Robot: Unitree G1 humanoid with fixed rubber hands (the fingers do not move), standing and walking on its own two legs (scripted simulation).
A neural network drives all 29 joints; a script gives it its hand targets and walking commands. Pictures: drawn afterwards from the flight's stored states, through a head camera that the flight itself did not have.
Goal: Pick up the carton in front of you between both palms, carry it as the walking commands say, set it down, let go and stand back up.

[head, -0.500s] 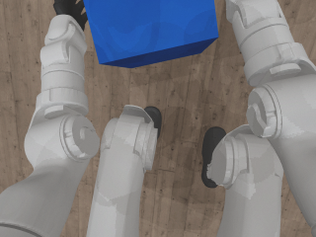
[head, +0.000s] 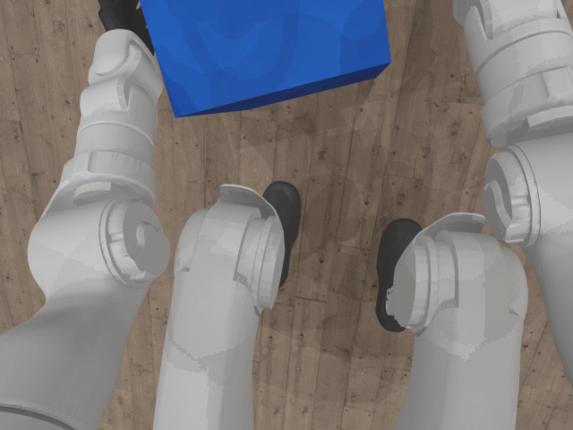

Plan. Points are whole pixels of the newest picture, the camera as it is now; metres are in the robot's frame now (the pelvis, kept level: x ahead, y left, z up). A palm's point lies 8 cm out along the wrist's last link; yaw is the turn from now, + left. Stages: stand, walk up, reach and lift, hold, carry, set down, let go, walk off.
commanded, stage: set down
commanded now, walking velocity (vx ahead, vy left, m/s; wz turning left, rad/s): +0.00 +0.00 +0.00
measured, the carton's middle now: (277, 6) +0.52 +0.10 -0.25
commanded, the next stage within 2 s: let go in 1.16 s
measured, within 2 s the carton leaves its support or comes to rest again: neither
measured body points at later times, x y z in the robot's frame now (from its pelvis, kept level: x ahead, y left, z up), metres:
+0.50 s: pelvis +0.00 +0.01 +0.06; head +0.35 +0.02 +0.35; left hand +0.49 +0.27 -0.06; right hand +0.61 -0.09 -0.06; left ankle +0.14 +0.12 -0.34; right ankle +0.09 -0.10 -0.34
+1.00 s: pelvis +0.02 +0.00 +0.19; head +0.34 +0.00 +0.51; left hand +0.49 +0.28 +0.09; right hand +0.62 -0.10 +0.09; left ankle +0.14 +0.12 -0.34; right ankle +0.09 -0.10 -0.34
